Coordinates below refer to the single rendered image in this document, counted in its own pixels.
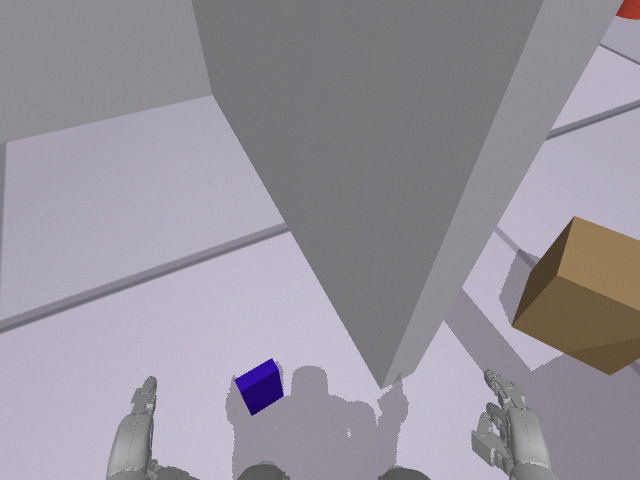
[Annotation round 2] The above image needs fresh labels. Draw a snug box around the right robot arm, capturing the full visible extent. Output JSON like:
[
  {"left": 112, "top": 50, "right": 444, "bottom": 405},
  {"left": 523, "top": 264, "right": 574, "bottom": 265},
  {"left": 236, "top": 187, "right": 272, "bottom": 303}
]
[{"left": 509, "top": 464, "right": 560, "bottom": 480}]

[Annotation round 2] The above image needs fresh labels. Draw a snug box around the right robot hand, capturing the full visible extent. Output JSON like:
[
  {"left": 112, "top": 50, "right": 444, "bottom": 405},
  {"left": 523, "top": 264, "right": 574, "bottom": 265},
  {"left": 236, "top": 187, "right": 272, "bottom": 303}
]
[{"left": 471, "top": 370, "right": 552, "bottom": 476}]

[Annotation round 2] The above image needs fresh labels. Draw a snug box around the left robot hand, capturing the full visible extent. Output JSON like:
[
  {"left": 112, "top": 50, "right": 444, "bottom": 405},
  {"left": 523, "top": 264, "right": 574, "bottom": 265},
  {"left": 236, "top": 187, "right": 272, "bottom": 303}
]
[{"left": 106, "top": 376, "right": 200, "bottom": 480}]

